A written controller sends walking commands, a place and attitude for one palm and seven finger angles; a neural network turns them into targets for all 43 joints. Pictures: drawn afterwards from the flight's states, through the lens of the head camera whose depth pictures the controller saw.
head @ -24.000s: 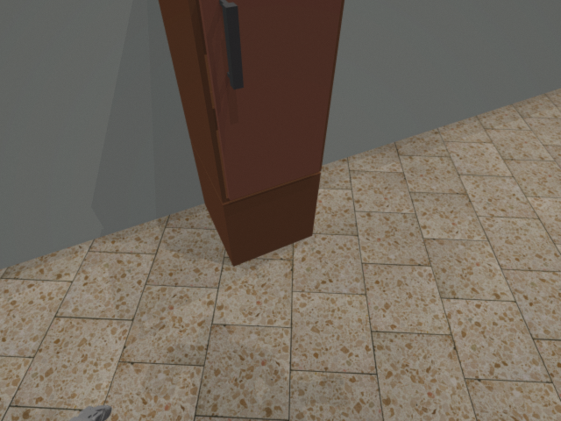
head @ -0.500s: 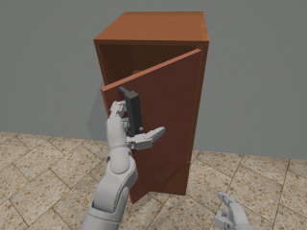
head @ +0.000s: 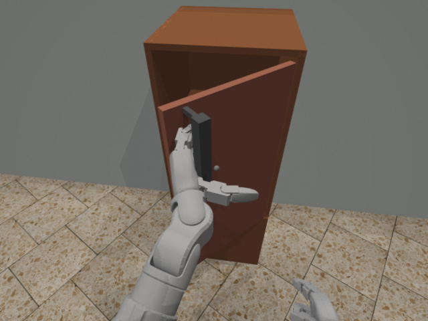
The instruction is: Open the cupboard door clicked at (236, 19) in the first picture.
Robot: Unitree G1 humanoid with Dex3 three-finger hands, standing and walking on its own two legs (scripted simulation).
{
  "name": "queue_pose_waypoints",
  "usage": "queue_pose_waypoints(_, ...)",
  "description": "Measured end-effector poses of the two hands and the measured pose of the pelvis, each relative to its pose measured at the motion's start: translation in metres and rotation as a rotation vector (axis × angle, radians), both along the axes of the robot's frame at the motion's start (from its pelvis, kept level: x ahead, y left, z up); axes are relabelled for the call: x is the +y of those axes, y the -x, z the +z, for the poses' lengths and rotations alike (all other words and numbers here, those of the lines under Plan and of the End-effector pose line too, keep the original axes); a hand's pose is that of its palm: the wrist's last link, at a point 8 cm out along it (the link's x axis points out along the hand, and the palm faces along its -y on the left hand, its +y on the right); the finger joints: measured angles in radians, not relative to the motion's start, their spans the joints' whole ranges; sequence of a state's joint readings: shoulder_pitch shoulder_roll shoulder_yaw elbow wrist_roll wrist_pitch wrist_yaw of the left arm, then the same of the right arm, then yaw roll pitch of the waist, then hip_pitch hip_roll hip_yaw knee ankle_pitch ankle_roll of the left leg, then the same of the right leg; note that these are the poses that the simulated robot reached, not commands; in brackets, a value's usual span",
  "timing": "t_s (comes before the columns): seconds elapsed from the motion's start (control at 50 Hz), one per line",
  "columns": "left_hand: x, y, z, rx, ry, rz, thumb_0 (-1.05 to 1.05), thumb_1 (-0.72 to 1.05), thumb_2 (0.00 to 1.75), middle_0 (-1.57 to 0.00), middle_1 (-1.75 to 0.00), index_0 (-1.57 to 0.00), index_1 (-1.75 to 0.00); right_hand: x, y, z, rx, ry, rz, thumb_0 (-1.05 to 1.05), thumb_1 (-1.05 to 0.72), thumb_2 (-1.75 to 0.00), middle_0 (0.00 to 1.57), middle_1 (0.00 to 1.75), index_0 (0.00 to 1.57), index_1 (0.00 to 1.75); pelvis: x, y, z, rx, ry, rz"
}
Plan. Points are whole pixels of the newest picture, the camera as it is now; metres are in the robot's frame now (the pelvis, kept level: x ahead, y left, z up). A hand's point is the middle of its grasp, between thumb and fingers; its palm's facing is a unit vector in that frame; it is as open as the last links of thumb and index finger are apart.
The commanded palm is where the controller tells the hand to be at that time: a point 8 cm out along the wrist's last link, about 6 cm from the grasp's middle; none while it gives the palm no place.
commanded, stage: slide the hand sideways off the handle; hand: left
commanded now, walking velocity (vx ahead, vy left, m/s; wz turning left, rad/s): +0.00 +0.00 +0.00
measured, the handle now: (196, 150) +0.38 +0.07 +0.16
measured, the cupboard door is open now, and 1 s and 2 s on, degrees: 45 48 48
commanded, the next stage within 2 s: draw the hand back to the body in 1.20 s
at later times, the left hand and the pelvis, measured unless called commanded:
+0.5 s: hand (213, 187) +0.29 +0.03 +0.16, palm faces -0.12 -0.99 -0.03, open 16.4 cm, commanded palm +0.26 +0.10 +0.16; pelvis +0.00 -0.01 +0.00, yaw -1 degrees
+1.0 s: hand (179, 206) +0.25 +0.08 +0.15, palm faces -0.08 -1.00 -0.06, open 16.3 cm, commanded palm +0.21 +0.15 +0.16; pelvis +0.04 -0.03 +0.00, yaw +0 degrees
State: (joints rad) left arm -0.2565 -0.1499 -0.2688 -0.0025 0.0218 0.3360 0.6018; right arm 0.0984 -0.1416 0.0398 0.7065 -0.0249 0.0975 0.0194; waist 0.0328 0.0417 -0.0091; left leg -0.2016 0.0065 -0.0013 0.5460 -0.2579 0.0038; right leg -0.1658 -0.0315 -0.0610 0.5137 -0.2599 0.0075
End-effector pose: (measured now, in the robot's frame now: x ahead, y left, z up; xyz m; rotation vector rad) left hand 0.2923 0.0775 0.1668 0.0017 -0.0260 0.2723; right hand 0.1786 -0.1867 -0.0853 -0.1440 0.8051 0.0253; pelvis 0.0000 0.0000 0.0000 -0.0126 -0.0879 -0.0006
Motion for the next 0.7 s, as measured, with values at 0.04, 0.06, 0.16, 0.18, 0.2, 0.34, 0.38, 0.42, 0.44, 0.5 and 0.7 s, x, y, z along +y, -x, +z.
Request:
queue_pose_waypoints(0.04, 0.002, 0.001, -0.001, -0.004, -0.016, -0.012, -0.01, -0.50, 0.30, -0.32, -0.57, -0.30, -0.55, 0.000, 0.002, 0.000, 0.005, 0.005, 0.002, 0.01, -0.90, -0.90, 0.20, 0.30, 0.20, 0.30, 0.000, 0.001, 0.000, 0.000, -0.002, 0.001)
queue_pose_waypoints(0.06, 0.004, 0.001, -0.002, -0.015, -0.031, -0.052, -0.01, -0.50, 0.30, -0.32, -0.56, -0.28, -0.54, -0.001, 0.003, 0.001, 0.008, 0.008, -0.001, 0.01, -0.90, -0.90, 0.20, 0.30, 0.20, 0.30, -0.001, 0.002, 0.000, 0.000, -0.005, 0.003)
queue_pose_waypoints(0.16, 0.020, 0.002, -0.003, -0.052, -0.118, -0.354, -0.01, -0.50, 0.30, -0.26, -0.44, -0.17, -0.43, -0.009, 0.010, 0.007, -0.025, 0.036, -0.037, 0.01, -0.90, -0.90, 0.21, 0.30, 0.20, 0.30, -0.002, 0.006, 0.000, -0.014, -0.005, 0.010)
queue_pose_waypoints(0.18, 0.022, 0.002, -0.003, -0.044, -0.114, -0.390, -0.01, -0.50, 0.30, -0.24, -0.42, -0.16, -0.41, -0.011, 0.010, 0.007, -0.036, 0.039, -0.043, 0.01, -0.90, -0.90, 0.21, 0.30, 0.20, 0.30, -0.002, 0.007, 0.000, -0.016, -0.005, 0.011)
queue_pose_waypoints(0.2, 0.022, 0.001, -0.003, -0.034, -0.101, -0.414, -0.01, -0.50, 0.30, -0.23, -0.41, -0.15, -0.39, -0.013, 0.010, 0.008, -0.047, 0.041, -0.046, 0.01, -0.90, -0.90, 0.21, 0.30, 0.20, 0.30, -0.001, 0.007, 0.000, -0.017, -0.005, 0.012)
queue_pose_waypoints(0.34, 0.015, 0.004, -0.005, -0.022, -0.009, -0.395, -0.01, -0.50, 0.30, -0.16, -0.33, -0.15, -0.33, -0.019, 0.007, 0.014, -0.104, 0.024, -0.047, 0.01, -0.90, -0.90, 0.20, 0.30, 0.20, 0.30, -0.004, 0.007, 0.000, -0.007, -0.012, -0.001)
queue_pose_waypoints(0.38, 0.012, 0.007, -0.005, -0.030, -0.012, -0.392, -0.01, -0.50, 0.30, -0.16, -0.33, -0.14, -0.32, -0.020, 0.005, 0.016, -0.112, 0.017, -0.047, 0.01, -0.90, -0.90, 0.20, 0.30, 0.20, 0.30, -0.006, 0.006, 0.000, -0.006, -0.012, -0.007)
queue_pose_waypoints(0.42, 0.010, 0.011, -0.006, -0.037, -0.020, -0.393, -0.01, -0.50, 0.30, -0.16, -0.32, -0.13, -0.32, -0.022, 0.003, 0.018, -0.117, 0.012, -0.046, 0.01, -0.90, -0.90, 0.20, 0.30, 0.20, 0.30, -0.009, 0.004, 0.001, -0.006, -0.012, -0.011)
queue_pose_waypoints(0.44, 0.010, 0.012, -0.006, -0.038, -0.023, -0.395, -0.01, -0.50, 0.30, -0.16, -0.32, -0.13, -0.31, -0.023, 0.002, 0.019, -0.118, 0.011, -0.046, 0.01, -0.90, -0.90, 0.20, 0.30, 0.20, 0.30, -0.010, 0.003, 0.001, -0.006, -0.012, -0.013)
queue_pose_waypoints(0.5, 0.013, 0.016, -0.008, -0.032, -0.033, -0.395, -0.01, -0.50, 0.30, -0.16, -0.31, -0.13, -0.31, -0.026, -0.003, 0.021, -0.117, 0.013, -0.046, 0.01, -0.90, -0.90, 0.20, 0.30, 0.20, 0.30, -0.014, -0.001, 0.002, -0.007, -0.011, -0.016)
queue_pose_waypoints(0.7, 0.035, 0.034, -0.008, -0.029, -0.027, -0.376, -0.01, -0.50, 0.30, -0.20, -0.33, -0.16, -0.31, -0.039, -0.029, 0.029, -0.159, 0.022, -0.042, 0.01, -0.90, -0.90, 0.20, 0.30, 0.20, 0.30, -0.024, -0.019, 0.004, 0.007, -0.009, -0.019)
